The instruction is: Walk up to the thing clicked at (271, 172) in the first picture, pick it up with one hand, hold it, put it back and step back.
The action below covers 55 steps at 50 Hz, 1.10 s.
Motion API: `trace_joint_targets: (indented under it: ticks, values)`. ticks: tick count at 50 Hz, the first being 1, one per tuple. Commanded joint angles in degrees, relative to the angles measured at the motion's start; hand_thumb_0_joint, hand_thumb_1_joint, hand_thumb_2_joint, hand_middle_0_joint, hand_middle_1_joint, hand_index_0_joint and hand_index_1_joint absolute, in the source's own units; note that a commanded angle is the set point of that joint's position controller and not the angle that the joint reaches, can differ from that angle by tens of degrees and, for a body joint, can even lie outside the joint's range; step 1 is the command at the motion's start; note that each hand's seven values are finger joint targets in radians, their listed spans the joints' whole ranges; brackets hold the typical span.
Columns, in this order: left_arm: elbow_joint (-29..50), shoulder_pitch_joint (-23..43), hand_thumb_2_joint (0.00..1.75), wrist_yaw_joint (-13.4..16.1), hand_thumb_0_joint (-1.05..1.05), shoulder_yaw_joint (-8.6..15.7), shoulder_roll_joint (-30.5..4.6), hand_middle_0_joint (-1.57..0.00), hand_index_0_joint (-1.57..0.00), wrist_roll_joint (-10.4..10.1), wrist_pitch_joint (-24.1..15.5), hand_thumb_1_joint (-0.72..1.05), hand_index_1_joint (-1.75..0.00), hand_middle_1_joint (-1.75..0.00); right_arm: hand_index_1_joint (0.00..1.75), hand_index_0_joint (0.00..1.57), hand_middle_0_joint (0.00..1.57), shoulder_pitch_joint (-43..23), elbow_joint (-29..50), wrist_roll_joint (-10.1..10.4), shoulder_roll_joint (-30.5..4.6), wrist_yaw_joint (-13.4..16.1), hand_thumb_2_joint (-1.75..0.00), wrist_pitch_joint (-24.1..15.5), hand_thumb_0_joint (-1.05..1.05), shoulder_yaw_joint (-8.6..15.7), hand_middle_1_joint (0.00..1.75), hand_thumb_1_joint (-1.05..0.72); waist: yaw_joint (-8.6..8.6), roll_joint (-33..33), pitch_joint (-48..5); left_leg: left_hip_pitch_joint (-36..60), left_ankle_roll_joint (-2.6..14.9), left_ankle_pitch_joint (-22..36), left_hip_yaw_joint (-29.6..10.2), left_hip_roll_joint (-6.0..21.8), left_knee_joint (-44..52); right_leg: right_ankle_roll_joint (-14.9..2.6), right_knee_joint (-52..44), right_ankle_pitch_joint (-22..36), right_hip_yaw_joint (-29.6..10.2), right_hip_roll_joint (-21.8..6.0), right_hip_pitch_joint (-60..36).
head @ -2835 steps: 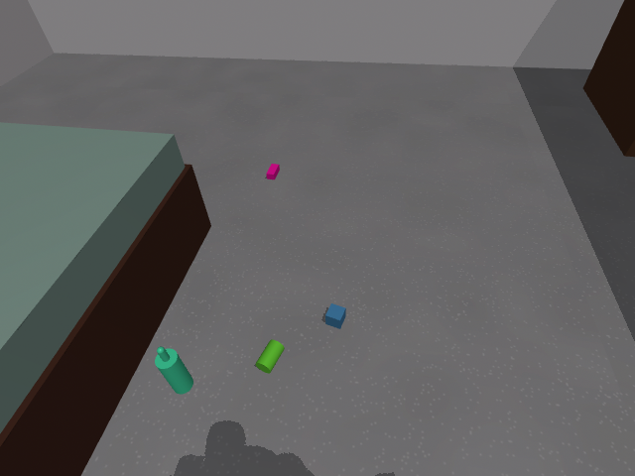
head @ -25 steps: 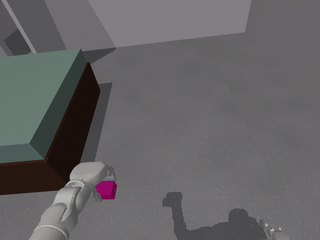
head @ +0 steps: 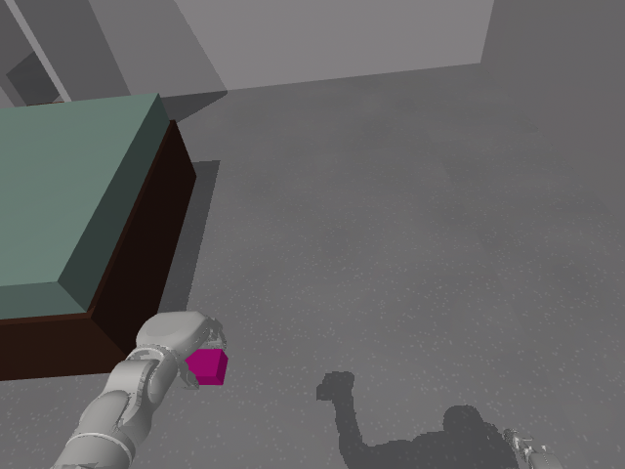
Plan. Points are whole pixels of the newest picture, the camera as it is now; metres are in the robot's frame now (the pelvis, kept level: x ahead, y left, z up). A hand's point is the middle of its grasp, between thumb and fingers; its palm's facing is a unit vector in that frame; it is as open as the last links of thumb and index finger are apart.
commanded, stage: hold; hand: left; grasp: from above
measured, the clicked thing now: (193, 367) +0.32 +0.23 -0.07
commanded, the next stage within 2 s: crouch in 0.10 s
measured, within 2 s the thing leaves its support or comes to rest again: neither
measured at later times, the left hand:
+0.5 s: hand (192, 375) +0.30 +0.22 -0.06, palm faces -0.48 -0.02 -0.88, open 7.2 cm
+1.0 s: hand (223, 392) +0.37 +0.25 -0.30, palm faces -0.40 +0.08 -0.91, open 7.2 cm
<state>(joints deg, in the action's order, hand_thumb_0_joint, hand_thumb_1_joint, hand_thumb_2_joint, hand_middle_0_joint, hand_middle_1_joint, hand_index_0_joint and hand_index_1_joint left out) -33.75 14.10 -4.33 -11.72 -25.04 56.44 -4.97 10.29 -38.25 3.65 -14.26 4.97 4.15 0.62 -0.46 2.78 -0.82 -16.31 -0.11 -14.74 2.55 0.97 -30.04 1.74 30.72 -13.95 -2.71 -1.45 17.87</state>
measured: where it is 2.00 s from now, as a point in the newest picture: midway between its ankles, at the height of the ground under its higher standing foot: outside the picture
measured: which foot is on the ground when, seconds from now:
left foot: down 0.00-1.00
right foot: down 0.00-1.00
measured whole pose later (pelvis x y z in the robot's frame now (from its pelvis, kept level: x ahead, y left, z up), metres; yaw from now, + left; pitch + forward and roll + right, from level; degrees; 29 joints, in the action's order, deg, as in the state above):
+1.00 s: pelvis -0.06 +0.01 -0.20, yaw +1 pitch +30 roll -3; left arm -68.1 42.7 17.8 -4.7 -29.2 69.7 -8.1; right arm 14.4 -41.4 -2.1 -14.4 1.4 3.0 3.6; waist 8.5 2.4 -10.4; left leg -89.3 0.7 -32.9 -1.7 1.0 -91.7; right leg 2.6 88.6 -31.2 -0.6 -0.8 87.7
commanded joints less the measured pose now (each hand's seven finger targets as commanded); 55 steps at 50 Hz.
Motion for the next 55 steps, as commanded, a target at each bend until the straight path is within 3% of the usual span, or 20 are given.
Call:
trace_joint_targets:
  ticks: [1, 2, 4, 8, 10, 11, 14, 16, 18, 20, 23, 26, 29, 31, 36, 39, 42, 43, 45, 55]
  values:
    - [9.1, 16.7, 0.29, 1.5, 0.00, 5.2, -10.9, -1.02, -1.09, -0.3, 0.1, 0.77, -0.38, -0.46, 0.30, 0.20, 0.20, -5.1, 8.0, 0.0, -7.2, 0.3, -0.90, -2.2, 0.00, 2.9, 0.30, -0.91, -0.22, -2.3, -12.7, 6.1, 0.75, 11.3, -0.5, -1.7, 4.5, -2.27, -4.7, 8.2, 2.3, 3.3, -3.7]
    - [9.7, 17.2, 0.29, 1.2, 0.00, 4.4, -10.3, -1.02, -1.09, -0.3, 0.0, 0.78, -0.38, -0.46, 0.30, 0.20, 0.20, -4.9, 8.1, -0.1, -7.3, 0.3, -0.90, -2.1, 0.00, 3.0, 0.30, -0.91, -0.07, -1.7, -12.9, 6.6, 0.66, 11.3, -0.5, -1.5, 4.5, -2.35, -4.8, 8.2, 2.3, 3.3, -3.3]
    - [8.8, 14.9, 0.27, 1.2, 0.00, 6.9, -12.4, -1.01, -1.08, -0.1, -0.1, 0.75, -0.35, -0.42, 0.30, 0.20, 0.20, -5.0, 8.2, 0.1, -7.3, 0.3, -0.90, -1.8, 0.00, 3.2, 0.30, -0.91, -0.88, -2.2, -12.9, 6.4, 0.67, 12.4, -0.6, -1.6, 4.7, -2.39, -4.9, 8.9, 2.4, 3.2, -4.3]
    - [10.8, 19.4, 0.26, 1.6, 0.00, 5.7, -11.9, -1.02, -1.09, 0.0, -0.6, 0.76, -0.35, -0.42, 0.30, 0.20, 0.20, -4.2, 7.9, 0.0, -7.3, 0.3, -0.90, -1.5, 0.00, 3.3, 0.30, -0.91, 0.36, -2.1, -14.8, 8.0, 0.85, 14.3, -0.3, -1.8, 4.0, -2.16, -4.7, 11.3, 2.2, 3.1, -4.6]
    - [10.6, 21.6, 0.18, 2.5, 0.00, 7.9, -14.1, -1.03, -1.14, 0.1, -1.0, 0.82, -0.36, -0.47, 0.30, 0.20, 0.20, -4.1, 7.4, -0.1, -7.5, 0.5, -0.91, -1.4, 0.00, 3.4, 0.30, -0.93, 0.06, -0.2, -15.6, 8.4, 0.72, 14.8, -0.1, -1.9, 3.9, -2.20, -4.7, 11.9, 2.1, 3.0, -4.7]
    - [9.8, 22.0, 0.22, 2.7, 0.00, 7.4, -13.4, -0.95, -1.06, 0.1, -1.1, 0.74, -0.36, -0.44, 0.30, 0.20, 0.20, -3.6, 7.2, -0.2, -7.4, 0.4, -0.90, -1.3, 0.00, 3.2, 0.30, -0.89, 0.63, -1.4, -15.7, 8.3, 0.80, 14.8, -0.1, -1.8, 3.7, -2.12, -4.6, 12.0, 2.1, 3.1, -4.4]
    - [6.4, 17.9, 0.31, 3.7, 0.00, 7.4, -11.9, -1.03, -1.10, 0.6, -1.2, 0.77, -0.39, -0.46, 0.30, 0.20, 0.20, -3.3, 7.1, -0.2, -7.4, 0.3, -0.90, -1.1, 0.00, 3.5, 0.30, -0.90, 0.19, -2.8, -14.3, 7.1, 0.86, 14.5, -0.1, -1.9, 3.5, -2.13, -4.5, 11.8, 2.3, 3.1, -4.1]
    - [4.8, 16.2, 0.31, 4.2, 0.00, 5.7, -9.9, -1.05, -1.12, 1.2, -1.5, 0.79, -0.38, -0.44, 0.30, 0.20, 0.20, -3.2, 7.3, -0.2, -7.4, 0.2, -0.90, -0.7, 0.00, 3.6, 0.30, -0.90, 0.45, -3.7, -13.6, 6.5, 1.00, 14.9, 0.1, -2.1, 3.0, -1.93, -4.3, 12.6, 2.3, 2.9, -3.4]
    - [1.7, 13.7, 0.33, 4.8, 0.00, 6.3, -10.1, -1.07, -1.13, 1.3, -1.8, 0.81, -0.39, -0.46, 0.30, 0.20, 0.20, -2.9, 7.1, -0.3, -7.5, -0.1, -0.90, -0.2, 0.00, 3.6, 0.30, -0.90, 0.32, -5.4, -11.3, 3.9, 0.93, 13.8, -0.2, -2.0, 2.5, -1.96, -4.1, 11.2, 2.6, 2.8, -2.5]
    - [0.0, 14.7, 0.35, 5.6, 0.00, 5.7, -9.6, -1.11, -1.16, 1.9, -2.9, 0.83, -0.38, -0.43, 0.30, 0.20, 0.20, -3.0, 7.4, -0.3, -7.4, -0.2, -0.90, 0.2, 0.00, 3.7, 0.30, -0.90, 1.12, -6.4, -10.5, 2.3, 1.10, 11.7, -0.4, -2.2, 1.4, -1.89, -3.4, 9.7, 2.5, 2.6, -0.5]
    - [-3.5, 18.9, 0.37, 8.6, 0.00, 6.6, -10.7, -1.11, -1.16, 3.6, -4.9, 0.84, -0.40, -0.45, 0.30, 0.20, 0.20, -2.2, 6.5, -1.1, -7.5, -0.6, -0.90, 0.7, 0.00, 3.7, 0.30, -0.91, 2.30, -5.3, -10.6, -2.7, 0.92, 9.0, -0.7, -2.2, -2.7, -1.98, 0.4, 7.2, 2.5, 2.6, 5.0]
    - [-5.2, 25.2, 0.31, 12.7, 0.00, 7.7, -12.2, -1.10, -1.16, 6.3, -6.7, 0.83, -0.38, -0.43, 0.30, 0.20, 0.20, -0.3, 5.3, -2.1, -8.1, -1.2, -0.90, 0.7, 0.00, 4.5, 0.30, -0.91, 2.90, -2.6, -16.3, -7.6, 0.44, 8.2, -0.7, -2.0, -10.4, -2.17, 7.4, 6.6, 2.4, 2.7, 11.3]
    - [-10.9, 28.4, 0.30, 17.5, 0.00, 6.8, -10.8, -1.07, -1.13, 10.3, -7.3, 0.78, -0.38, -0.44, 0.30, 0.20, 0.20, 2.1, 4.9, -3.2, -8.2, -2.0, -0.90, 0.8, 0.00, 5.2, 0.30, -0.91, 4.09, -2.3, -20.5, -16.1, 0.48, 6.7, -0.9, -2.0, -20.0, -2.35, 15.9, 5.9, 2.5, 2.7, 19.9]
    - [-14.0, 31.1, 0.29, 20.7, 0.00, 6.0, -9.3, -1.07, -1.13, 11.4, -7.1, 0.77, -0.37, -0.43, 0.30, 0.20, 0.20, 3.5, 4.9, -3.6, -8.7, -2.6, -0.90, 0.9, 0.00, 5.7, 0.30, -0.91, 4.96, -2.4, -23.4, -21.3, 0.76, 5.3, -0.8, -2.0, -25.2, -2.31, 20.4, 4.7, 2.5, 2.5, 25.1]
    - [-21.5, 40.2, 0.30, 24.9, 0.00, 6.9, -12.2, -1.06, -1.11, 13.7, -5.0, 0.75, -0.37, -0.42, 0.30, 0.20, 0.20, 6.0, 3.3, -4.3, -9.9, -3.2, -0.90, 0.5, 0.00, 6.5, 0.30, -0.91, 6.36, 0.2, -28.9, -32.4, 0.80, -0.7, -1.8, -1.9, -34.4, -2.74, 29.7, -1.7, 3.4, 3.0, 37.3]
    - [-25.8, 41.9, 0.30, 25.5, 0.00, 7.8, -13.3, -1.03, -1.09, 13.1, -3.6, 0.73, -0.38, -0.44, 0.30, 0.20, 0.20, 6.7, 2.3, -4.9, -10.2, -3.0, -0.90, -0.7, 0.00, 6.6, 0.30, -0.91, 6.61, 0.8, -31.8, -39.3, 0.79, -5.0, -3.3, -1.5, -38.6, -2.91, 35.2, -5.4, 4.2, 3.0, 43.2]
    - [-23.7, 47.4, 0.31, 25.0, 0.00, 7.8, -14.4, -1.05, -1.11, 12.8, -3.4, 0.74, -0.37, -0.43, 0.30, 0.20, 0.20, 8.0, 1.9, -5.4, -10.8, -2.7, -0.90, -1.9, 0.00, 7.0, 0.30, -0.91, 7.50, 4.3, -38.5, -41.7, 0.60, -6.6, -4.4, -1.2, -43.6, -3.39, 41.4, -7.2, 4.5, 2.7, 49.9]
    - [-24.3, 47.0, 0.31, 24.9, 0.00, 9.4, -16.8, -1.04, -1.10, 13.0, -3.1, 0.73, -0.36, -0.41, 0.30, 0.20, 0.20, 8.1, 1.8, -5.5, -11.1, -2.6, -0.90, -2.1, 0.00, 7.2, 0.30, -0.91, 7.12, 4.7, -39.8, -42.9, 0.43, -7.6, -5.0, -1.2, -44.5, -3.51, 43.2, -8.4, 4.9, 2.7, 51.5]
    - [-24.4, 48.0, 0.31, 24.8, 0.00, 10.2, -17.5, -1.06, -1.12, 12.7, -2.8, 0.76, -0.37, -0.42, 0.30, 0.20, 0.20, 8.3, 1.6, -5.8, -11.0, -2.6, -0.90, -2.6, 0.00, 7.1, 0.30, -0.91, 7.19, 5.2, -42.5, -45.2, 0.46, -8.7, -5.3, -1.1, -46.9, -3.57, 45.9, -9.4, 5.1, 2.6, 53.5]
    - [-31.6, 51.5, 0.26, 22.5, 0.00, 11.8, -19.8, -1.08, -1.13, 12.6, -4.7, 0.78, -0.30, -0.35, 0.30, 0.20, 0.20, 9.6, 0.3, -6.6, -12.1, -4.2, -0.90, -4.9, 0.00, 5.9, 0.30, -0.90, 11.31, 4.3, -39.6, -61.3, 0.81, -21.7, -9.1, -1.3, -57.0, -3.72, 57.9, -19.1, 6.7, 2.2, 71.9]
